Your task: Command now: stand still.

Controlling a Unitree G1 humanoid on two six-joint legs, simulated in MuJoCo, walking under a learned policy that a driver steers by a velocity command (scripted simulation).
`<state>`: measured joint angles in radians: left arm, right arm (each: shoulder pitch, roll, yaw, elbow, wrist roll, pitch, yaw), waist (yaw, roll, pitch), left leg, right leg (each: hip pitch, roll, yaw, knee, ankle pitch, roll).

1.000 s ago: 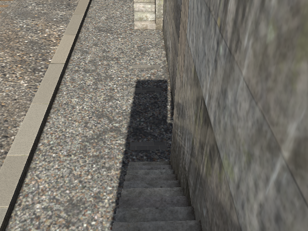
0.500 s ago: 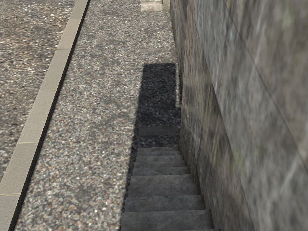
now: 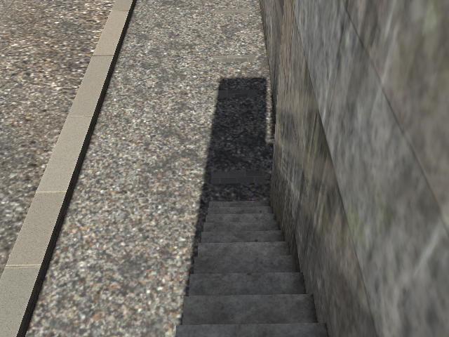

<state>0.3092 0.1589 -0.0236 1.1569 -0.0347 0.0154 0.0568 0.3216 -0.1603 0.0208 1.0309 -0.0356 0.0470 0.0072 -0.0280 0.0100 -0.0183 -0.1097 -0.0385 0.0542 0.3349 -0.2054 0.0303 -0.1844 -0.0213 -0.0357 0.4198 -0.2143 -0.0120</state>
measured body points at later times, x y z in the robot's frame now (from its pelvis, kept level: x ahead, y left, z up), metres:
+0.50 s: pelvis +0.00 +0.00 +0.00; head -0.01 -0.02 +0.45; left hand -0.01 +0.23 -0.15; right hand +0.02 -0.22 -0.16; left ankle -0.01 +0.10 -0.75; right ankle +0.01 -0.11 -0.75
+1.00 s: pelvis +0.08 -0.01 -0.03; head +0.06 -0.03 +0.42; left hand +0.17 +0.26 -0.16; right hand +0.02 -0.26 -0.19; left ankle -0.01 +0.10 -0.75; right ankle +0.05 -0.10 -0.73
